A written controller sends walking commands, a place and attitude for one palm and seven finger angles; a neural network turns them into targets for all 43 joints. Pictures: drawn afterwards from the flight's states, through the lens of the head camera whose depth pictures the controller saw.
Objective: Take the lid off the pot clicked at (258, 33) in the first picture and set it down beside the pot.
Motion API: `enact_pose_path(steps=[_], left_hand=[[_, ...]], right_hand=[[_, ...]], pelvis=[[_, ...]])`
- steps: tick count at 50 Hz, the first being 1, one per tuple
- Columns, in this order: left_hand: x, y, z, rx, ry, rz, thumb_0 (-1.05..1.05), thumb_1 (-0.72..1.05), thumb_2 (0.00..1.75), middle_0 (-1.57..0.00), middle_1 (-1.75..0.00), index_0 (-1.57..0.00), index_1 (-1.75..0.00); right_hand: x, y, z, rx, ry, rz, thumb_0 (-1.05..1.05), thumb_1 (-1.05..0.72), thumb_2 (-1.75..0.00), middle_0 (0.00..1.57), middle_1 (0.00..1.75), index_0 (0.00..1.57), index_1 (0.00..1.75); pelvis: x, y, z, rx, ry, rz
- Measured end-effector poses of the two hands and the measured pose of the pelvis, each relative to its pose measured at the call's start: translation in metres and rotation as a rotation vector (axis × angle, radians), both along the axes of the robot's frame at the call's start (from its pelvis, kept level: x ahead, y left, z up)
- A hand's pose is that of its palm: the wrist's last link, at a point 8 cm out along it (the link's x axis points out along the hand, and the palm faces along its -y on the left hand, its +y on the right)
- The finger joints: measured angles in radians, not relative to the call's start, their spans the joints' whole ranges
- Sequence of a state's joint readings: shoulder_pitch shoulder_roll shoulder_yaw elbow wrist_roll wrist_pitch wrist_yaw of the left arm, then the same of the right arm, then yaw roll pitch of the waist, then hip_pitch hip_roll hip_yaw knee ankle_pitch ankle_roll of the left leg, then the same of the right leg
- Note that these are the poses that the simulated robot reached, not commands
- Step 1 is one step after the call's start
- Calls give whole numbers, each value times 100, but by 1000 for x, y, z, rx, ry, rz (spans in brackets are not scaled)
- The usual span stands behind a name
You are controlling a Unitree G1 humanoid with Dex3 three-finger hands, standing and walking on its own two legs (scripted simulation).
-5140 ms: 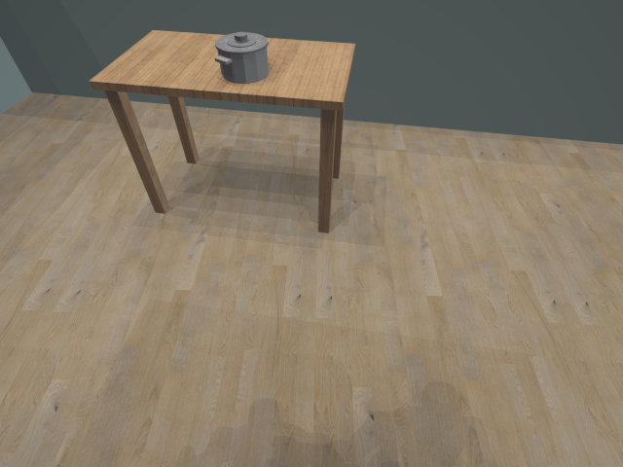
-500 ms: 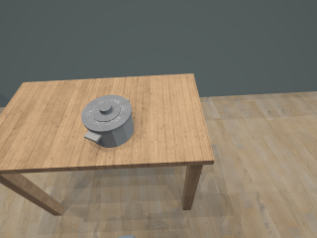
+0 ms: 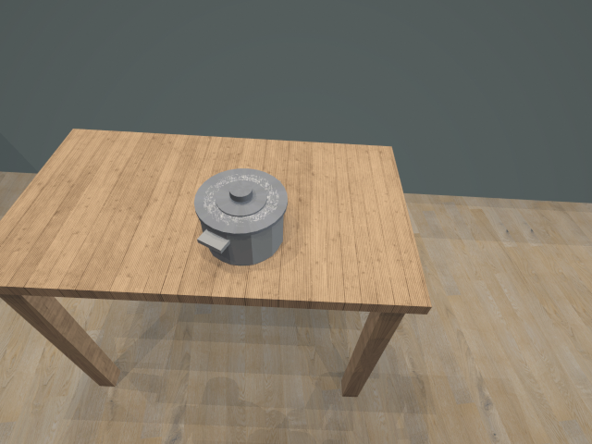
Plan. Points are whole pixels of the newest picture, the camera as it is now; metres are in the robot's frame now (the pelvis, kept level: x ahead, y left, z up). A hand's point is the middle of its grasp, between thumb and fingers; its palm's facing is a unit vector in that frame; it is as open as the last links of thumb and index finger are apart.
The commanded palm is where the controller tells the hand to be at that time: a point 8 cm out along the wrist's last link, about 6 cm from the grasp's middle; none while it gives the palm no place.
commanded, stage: come to a stop and stand still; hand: left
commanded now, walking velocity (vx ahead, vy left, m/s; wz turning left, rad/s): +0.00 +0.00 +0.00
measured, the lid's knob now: (240, 191) +0.53 +0.16 +0.01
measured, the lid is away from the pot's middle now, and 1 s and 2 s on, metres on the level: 0.00 0.00 0.00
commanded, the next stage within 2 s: look again from close up in 0.48 s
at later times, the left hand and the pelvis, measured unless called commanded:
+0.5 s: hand out of the picture -0.04 +0.14 -0.17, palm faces +0.04 -0.99 -0.16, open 7.4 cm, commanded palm none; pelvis -0.03 -0.01 +0.00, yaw +0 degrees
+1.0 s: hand out of the picture +0.01 +0.19 -0.18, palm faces +0.03 -0.98 -0.19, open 7.3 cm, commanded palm none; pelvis +0.00 +0.02 -0.01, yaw +0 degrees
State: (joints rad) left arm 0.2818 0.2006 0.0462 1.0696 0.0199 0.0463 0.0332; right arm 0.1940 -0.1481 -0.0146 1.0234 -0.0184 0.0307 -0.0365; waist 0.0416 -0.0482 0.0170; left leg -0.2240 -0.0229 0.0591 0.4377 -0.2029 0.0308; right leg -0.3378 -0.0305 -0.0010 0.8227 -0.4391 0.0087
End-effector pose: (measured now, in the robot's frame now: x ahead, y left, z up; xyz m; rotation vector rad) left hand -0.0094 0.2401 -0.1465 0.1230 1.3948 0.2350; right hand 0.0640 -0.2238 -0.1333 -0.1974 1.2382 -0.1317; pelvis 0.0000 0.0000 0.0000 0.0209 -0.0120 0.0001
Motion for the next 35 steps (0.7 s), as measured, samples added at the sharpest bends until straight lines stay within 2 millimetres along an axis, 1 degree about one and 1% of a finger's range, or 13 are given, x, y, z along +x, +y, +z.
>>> enact_pose_path(steps=[3,6,10,17,22,25,28,30,33,35], left_hand=[[-11,-2,3,8,25,-14,0,91,90,-20,-30,-20,-30],[-21,-8,5,21,32,-26,0,91,90,-20,-30,-20,-30],[-31,-21,12,9,23,-35,0,91,90,-20,-30,-20,-30],[-36,-37,5,-37,15,-44,0,90,90,-20,-30,-20,-30],[-38,-45,1,-62,26,-43,0,90,90,-20,-30,-20,-30],[-40,-47,1,-69,38,-41,0,90,90,-20,-30,-20,-30],[-43,-47,2,-69,54,-37,0,90,90,-20,-30,-20,-30],[-44,-47,2,-62,58,-43,0,90,90,-20,-30,-20,-30],[-44,-44,0,-58,50,-70,0,90,90,-20,-30,-20,-30],[-41,-39,-2,-60,48,-76,0,90,90,-20,-30,-20,-30]], right_hand=[[-9,1,-6,21,0,-13,0,-92,-90,20,29,20,30],[-23,-2,-15,46,9,-36,0,-92,-90,20,30,20,30],[-45,-10,-17,53,40,-60,0,-93,-90,20,29,20,30],[-91,-14,-14,43,134,-79,0,-92,-90,20,29,20,30],[-123,-10,-12,40,217,-95,0,-91,-90,20,29,20,30],[-137,-6,-11,46,257,-105,0,-91,-90,19,29,20,30],[-145,0,-11,56,282,-112,1,-91,-90,19,29,20,30],[-146,3,-12,65,287,-108,1,-91,-90,20,29,20,30],[-137,8,-17,75,253,-107,1,-91,-90,20,29,20,30],[-128,13,-19,77,222,-105,1,-91,-90,20,29,20,30]], pelvis=[[-6,0,-1,10,3,-8],[-13,-4,-4,17,0,-12],[-17,-7,1,-8,-19,-1],[-24,-13,3,-15,-36,0],[-27,-14,3,-16,-28,4],[-27,-14,4,-16,-22,5],[-25,-13,4,-15,-15,5],[-24,-12,3,-22,-10,4],[-25,-7,-2,-51,0,3],[-23,-3,-4,-56,3,8]])
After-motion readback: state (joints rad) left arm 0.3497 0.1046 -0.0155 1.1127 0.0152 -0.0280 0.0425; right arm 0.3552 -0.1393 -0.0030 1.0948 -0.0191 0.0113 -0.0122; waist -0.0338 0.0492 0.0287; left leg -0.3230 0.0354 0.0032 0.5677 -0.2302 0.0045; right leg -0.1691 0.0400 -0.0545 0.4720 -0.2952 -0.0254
